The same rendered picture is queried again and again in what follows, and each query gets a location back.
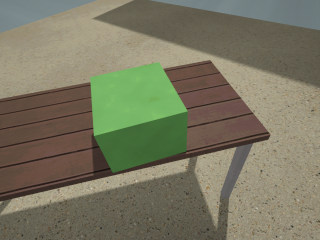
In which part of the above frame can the carton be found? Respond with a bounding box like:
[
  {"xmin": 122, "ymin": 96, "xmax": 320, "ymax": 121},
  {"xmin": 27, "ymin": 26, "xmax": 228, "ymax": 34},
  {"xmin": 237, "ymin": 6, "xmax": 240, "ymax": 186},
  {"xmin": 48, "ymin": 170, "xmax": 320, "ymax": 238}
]
[{"xmin": 90, "ymin": 62, "xmax": 188, "ymax": 173}]

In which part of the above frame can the table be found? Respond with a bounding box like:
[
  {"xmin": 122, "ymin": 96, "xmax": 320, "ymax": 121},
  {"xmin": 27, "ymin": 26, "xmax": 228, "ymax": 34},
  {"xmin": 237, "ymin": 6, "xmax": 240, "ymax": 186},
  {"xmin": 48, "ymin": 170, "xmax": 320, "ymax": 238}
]
[{"xmin": 0, "ymin": 60, "xmax": 271, "ymax": 202}]

